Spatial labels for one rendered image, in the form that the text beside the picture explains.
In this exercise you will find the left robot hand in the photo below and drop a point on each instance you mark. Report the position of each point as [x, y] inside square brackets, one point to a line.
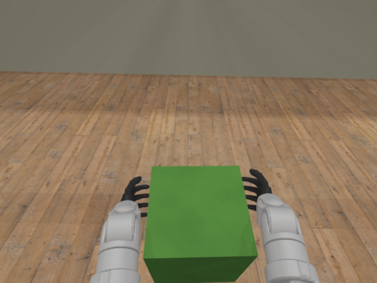
[131, 189]

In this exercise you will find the right robot hand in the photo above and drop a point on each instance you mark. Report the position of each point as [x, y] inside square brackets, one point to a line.
[260, 182]

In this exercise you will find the robot right forearm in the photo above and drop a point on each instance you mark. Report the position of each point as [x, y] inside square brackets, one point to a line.
[286, 256]

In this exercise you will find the robot left forearm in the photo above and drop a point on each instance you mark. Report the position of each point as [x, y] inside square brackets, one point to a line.
[119, 246]

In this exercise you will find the carton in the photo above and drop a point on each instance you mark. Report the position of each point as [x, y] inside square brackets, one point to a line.
[198, 225]

